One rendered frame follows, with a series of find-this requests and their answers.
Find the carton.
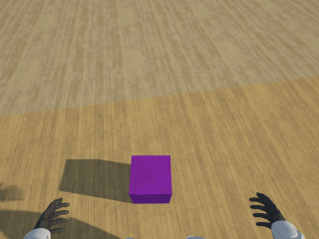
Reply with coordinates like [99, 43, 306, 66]
[129, 155, 172, 204]

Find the robot right hand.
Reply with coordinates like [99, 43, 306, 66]
[249, 192, 286, 229]

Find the right robot forearm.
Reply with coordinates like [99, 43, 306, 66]
[271, 220, 305, 239]

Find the robot left hand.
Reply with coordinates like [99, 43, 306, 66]
[34, 197, 70, 235]

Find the left robot forearm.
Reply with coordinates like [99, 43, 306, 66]
[23, 228, 51, 239]

